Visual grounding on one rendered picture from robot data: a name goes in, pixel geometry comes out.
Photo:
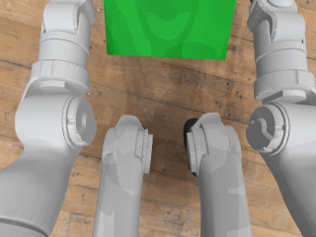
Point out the robot left thigh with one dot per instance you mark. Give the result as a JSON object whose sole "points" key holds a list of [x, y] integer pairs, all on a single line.
{"points": [[119, 194]]}

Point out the right robot forearm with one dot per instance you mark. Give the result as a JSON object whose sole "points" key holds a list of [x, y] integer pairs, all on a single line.
{"points": [[280, 53]]}

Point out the left robot forearm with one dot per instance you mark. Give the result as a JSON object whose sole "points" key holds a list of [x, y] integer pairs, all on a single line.
{"points": [[64, 47]]}

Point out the carton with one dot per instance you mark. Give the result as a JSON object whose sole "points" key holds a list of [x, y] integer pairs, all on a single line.
{"points": [[195, 29]]}

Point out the robot right foot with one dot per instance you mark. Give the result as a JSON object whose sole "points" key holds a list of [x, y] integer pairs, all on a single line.
{"points": [[187, 128]]}

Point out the robot right upper arm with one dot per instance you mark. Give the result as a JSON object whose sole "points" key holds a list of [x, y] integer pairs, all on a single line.
{"points": [[285, 136]]}

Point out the robot left upper arm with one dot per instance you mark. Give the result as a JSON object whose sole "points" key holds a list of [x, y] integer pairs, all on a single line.
{"points": [[52, 129]]}

